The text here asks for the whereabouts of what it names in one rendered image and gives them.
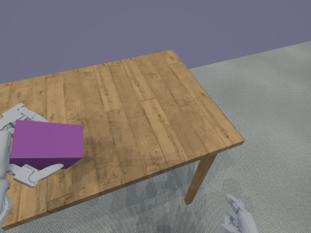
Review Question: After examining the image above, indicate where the sponge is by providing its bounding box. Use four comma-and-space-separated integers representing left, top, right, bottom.
9, 119, 84, 170

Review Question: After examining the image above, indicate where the left robot forearm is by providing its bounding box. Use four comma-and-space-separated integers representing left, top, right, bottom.
0, 179, 12, 233

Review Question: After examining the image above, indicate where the table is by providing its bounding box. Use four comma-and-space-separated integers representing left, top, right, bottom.
0, 50, 245, 231

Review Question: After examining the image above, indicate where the robot right hand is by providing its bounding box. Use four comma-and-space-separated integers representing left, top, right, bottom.
221, 193, 259, 233

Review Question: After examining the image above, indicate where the robot left hand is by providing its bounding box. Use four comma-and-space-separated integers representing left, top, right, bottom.
0, 103, 64, 188

